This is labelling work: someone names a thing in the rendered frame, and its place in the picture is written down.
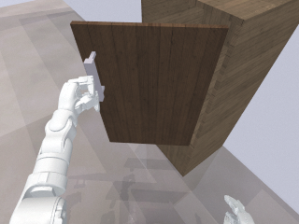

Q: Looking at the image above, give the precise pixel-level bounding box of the cupboard door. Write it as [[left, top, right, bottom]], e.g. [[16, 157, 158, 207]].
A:
[[70, 21, 229, 147]]

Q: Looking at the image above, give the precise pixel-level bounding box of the handle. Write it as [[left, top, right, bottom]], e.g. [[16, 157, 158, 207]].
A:
[[83, 51, 105, 102]]

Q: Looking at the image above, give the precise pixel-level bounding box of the left robot forearm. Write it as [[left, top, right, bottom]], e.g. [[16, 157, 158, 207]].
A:
[[9, 109, 78, 224]]

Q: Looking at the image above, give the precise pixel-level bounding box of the robot left hand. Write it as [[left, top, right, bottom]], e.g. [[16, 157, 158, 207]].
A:
[[58, 76, 100, 118]]

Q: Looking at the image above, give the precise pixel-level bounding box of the left robot upper arm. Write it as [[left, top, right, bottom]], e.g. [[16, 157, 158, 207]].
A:
[[12, 196, 67, 224]]

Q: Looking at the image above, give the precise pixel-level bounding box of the robot right hand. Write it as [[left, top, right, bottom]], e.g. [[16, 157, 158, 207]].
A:
[[223, 195, 255, 224]]

